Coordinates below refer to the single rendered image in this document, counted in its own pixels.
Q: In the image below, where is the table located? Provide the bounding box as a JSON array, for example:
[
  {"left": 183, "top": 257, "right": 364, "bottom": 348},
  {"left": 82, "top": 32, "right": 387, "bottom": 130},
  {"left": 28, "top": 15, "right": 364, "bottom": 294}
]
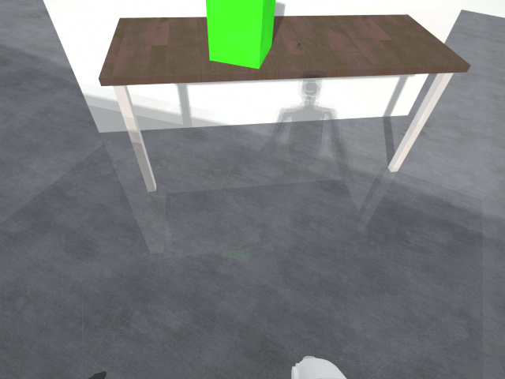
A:
[{"left": 99, "top": 14, "right": 471, "bottom": 192}]

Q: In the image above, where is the carton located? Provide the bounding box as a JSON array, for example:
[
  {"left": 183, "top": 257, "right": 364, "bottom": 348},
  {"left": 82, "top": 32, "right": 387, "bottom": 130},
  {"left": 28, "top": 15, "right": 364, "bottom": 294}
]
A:
[{"left": 206, "top": 0, "right": 275, "bottom": 69}]

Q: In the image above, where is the right robot thigh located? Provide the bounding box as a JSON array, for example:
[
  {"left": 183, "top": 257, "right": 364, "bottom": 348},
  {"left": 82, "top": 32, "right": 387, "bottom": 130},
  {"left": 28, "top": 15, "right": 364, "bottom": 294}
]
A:
[{"left": 291, "top": 358, "right": 346, "bottom": 379}]

